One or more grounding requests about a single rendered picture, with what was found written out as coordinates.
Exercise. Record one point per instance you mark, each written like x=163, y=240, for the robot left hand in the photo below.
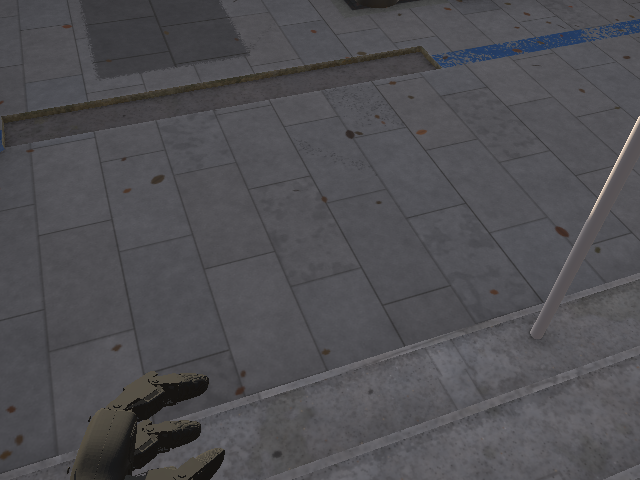
x=114, y=445

